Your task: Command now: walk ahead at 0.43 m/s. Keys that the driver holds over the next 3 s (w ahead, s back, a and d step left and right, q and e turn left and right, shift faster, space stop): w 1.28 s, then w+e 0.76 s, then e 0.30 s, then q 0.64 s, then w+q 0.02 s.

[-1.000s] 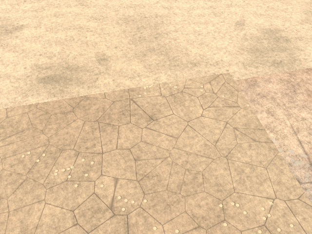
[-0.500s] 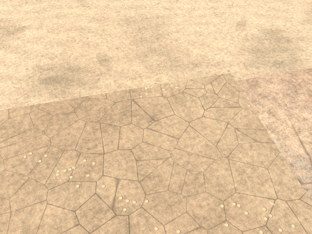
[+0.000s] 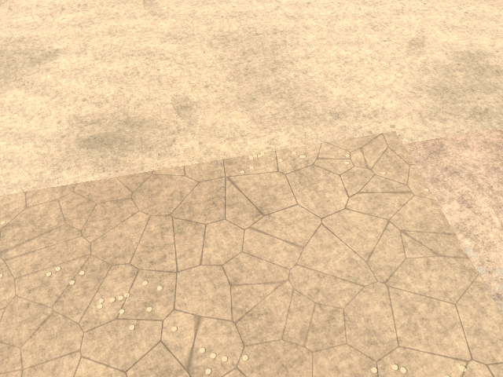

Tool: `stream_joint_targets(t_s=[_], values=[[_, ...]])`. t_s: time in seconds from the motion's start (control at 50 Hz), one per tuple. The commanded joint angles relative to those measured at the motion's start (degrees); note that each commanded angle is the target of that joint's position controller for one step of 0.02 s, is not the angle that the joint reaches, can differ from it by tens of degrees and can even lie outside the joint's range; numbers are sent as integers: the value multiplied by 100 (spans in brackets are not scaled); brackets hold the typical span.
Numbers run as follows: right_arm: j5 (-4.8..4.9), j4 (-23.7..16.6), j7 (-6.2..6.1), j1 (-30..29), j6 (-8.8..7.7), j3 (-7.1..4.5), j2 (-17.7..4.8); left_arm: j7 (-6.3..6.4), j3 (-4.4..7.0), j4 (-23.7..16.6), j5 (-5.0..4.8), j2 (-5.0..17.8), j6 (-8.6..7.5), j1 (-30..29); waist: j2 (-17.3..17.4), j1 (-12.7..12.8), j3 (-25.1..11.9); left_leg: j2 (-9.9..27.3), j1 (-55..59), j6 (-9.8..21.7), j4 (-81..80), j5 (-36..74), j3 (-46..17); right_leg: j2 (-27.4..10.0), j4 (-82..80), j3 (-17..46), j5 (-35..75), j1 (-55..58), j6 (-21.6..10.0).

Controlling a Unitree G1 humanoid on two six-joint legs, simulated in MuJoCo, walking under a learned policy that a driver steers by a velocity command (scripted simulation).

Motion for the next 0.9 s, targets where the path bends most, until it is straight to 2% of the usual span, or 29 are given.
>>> stream_joint_targets(t_s=[0.02,0.08,0.12,0.14,0.16,0.18,0.2,0.22,0.24,0.26,0.28,0.3,0.32,0.34,0.38,0.46,0.54,0.62,0.68,0.7,0.72,0.74,0.76,0.78,0.8,0.82,0.84,0.86,0.9], values=[[-3,-671,83,-1130,-70,123,127,121,122,-321,18,967,1,3,-720,69,691,-67,-211,-135,-1355,865,187,-1044,-836,612,1737,-522,-795],[49,-793,100,-1384,-30,82,-138,134,187,-293,-88,1155,-43,150,-875,-1,820,-130,330,-37,-1980,1208,81,-1297,-989,599,1625,-573,-797],[43,-810,113,-1348,-38,23,-329,124,220,-300,-108,1175,-27,127,-825,-170,772,-153,465,134,-2225,1122,7,-1481,-712,546,2298,-139,-690],[27,-773,113,-1156,-50,-33,-447,118,246,-328,-89,1231,-1,74,-842,-334,574,-252,774,240,-2253,992,59,-1508,-336,463,3249,61,-615],[18,-654,94,-709,-50,-122,-598,109,266,-362,-54,1274,40,21,-874,-607,198,-410,1405,368,-2207,832,177,-1430,326,319,4337,143,-521],[41,-368,59,201,-32,-246,-781,102,247,-411,-3,1219,91,-15,-828,-1045,-369,-552,2548,535,-2232,771,277,-1196,1417,135,4951,-103,-393],[12,-118,0,1254,2,-348,-1066,96,174,-561,90,1067,109,-38,-430,-1447,-1090,244,4246,838,-2112,472,-642,-943,3076,18,3769,-1283,-238],[-95,86,47,1775,24,-434,-1563,40,-72,-640,42,135,6,753,1364,-1049,-2183,1784,5978,1800,-2992,-1340,-3643,180,5399,-49,-61,-3226,90],[-71,92,73,1610,12,-269,-1014,-4,31,-596,-77,592,-162,466,1128,-1122,-1949,1848,5573,1682,-3935,-1917,-4715,115,6153,727,-1438,-3819,-52],[-55,47,74,996,-25,-184,-770,-24,170,-858,-254,1038,-246,-216,851,-950,-846,1691,4653,1368,-4001,-1685,-3826,-202,6374,573,-1033,-4306,-175],[-69,-49,85,482,-57,-141,-647,13,179,-952,-251,1058,-277,-568,326,-768,-399,1482,3754,1249,-4104,-882,-3006,-512,6150,446,-461,-4105,-208],[-121,-69,114,196,-82,-108,-521,57,208,-971,-177,987,-256,-682,91,-585,-155,1246,3055,1171,-4230,-200,-2369,-707,5839,375,-86,-3848,-180],[-177,-51,130,48,-112,-78,-415,74,220,-951,-127,853,-182,-537,247,-368,-124,1029,2616,1106,-4381,136,-1909,-883,5586,416,147,-3454,-162],[-172,-1,146,4,-124,-64,-334,78,215,-936,-109,737,-104,-442,335,-265,-102,911,2362,1120,-4524,251,-1669,-925,5412,394,209,-3242,-129],[-141,140,126,161,-165,-67,-375,96,229,-1008,-72,669,7,-534,300,-199,54,846,2063,1217,-4734,496,-1310,-969,5087,290,330,-3290,-36],[-140,363,-43,614,-132,-122,-641,94,256,-1434,24,734,6,-1536,95,-392,367,843,2253,1247,-4936,704,-1014,-1005,3724,233,1446,-4039,188],[-71,519,-137,1002,-76,-140,-793,-12,183,-1693,-20,610,-76,-2397,79,-685,434,705,2390,1053,-4918,815,-581,-704,2280,-58,2387,-3634,232],[-9,744,-158,1377,31,-170,-844,-138,166,-1972,-73,710,-105,-2908,75,-791,528,1038,3232,973,-4578,901,-627,-615,1696,34,2080,-3763,96],[-12,761,-169,1307,139,-222,-953,-203,233,-2031,-80,924,-146,-2687,213,-564,320,1216,3716,826,-4019,1768,-684,-448,1470,-83,1372,-3293,-131],[-28,734,-167,1187,177,-219,-968,-196,318,-1925,-79,1072,-156,-2212,253,-268,26,1068,3709,722,-3395,2748,-535,-262,1362,-259,1233,-2593,-252],[-76,703,-167,1194,213,-156,-812,-155,471,-1634,-80,1349,-155,-1234,167,147,-599,731,3367,565,-2205,3249,-288,-171,1376,-328,1245,-1271,-437],[-216,541,-176,1352,207,-25,-531,-101,595,-1442,-22,1832,-130,-166,-617,410,-1566,320,2189,349,-246,1710,24,-1304,1510,999,1289,508,-823],[-138,562,-103,2088,68,172,225,-160,643,-1303,6,2116,-104,45,-2180,-43,-2144,-756,-14,44,1480,-1936,-233,-2323,596,3803,-139,2128,-1682],[12,613,-86,1662,-62,24,-510,-176,470,-1396,-23,1475,-127,-131,-1354,165,-1783,-451,-636,155,2105,-2080,-936,-2188,211,3947,-704,1877,-1456],[134,442,-69,1090,-146,-56,-788,-158,395,-1507,-16,1252,-148,-634,-1010,89,-1013,-160,-931,266,2112,-1515,-818,-2029,159,3057,-334,1152,-1210],[101,405,-108,822,-166,-51,-739,-158,355,-1604,11,1158,-153,-1079,-503,-92,-647,155,-704,250,1863,-957,-657,-1823,38,2403,409,387,-1115],[4,392,-133,680,-142,-80,-681,-167,324,-1637,43,1023,-159,-1319,-396,-223,-356,334,-513,205,1518,-614,-614,-1619,-123,1926,944,-193,-1082],[-25,406,-128,762,-78,-91,-595,-174,291,-1627,94,921,-174,-1402,-531,-386,-326,479,-171,182,1327,-379,-644,-1469,-278,1605,1236,-530,-1032],[-35,451,-132,866,47,-75,-387,-182,295,-1547,65,905,-210,-1325,-545,-497,-250,523,13,96,1048,-221,-564,-1335,-519,1213,1649,-810,-1106]])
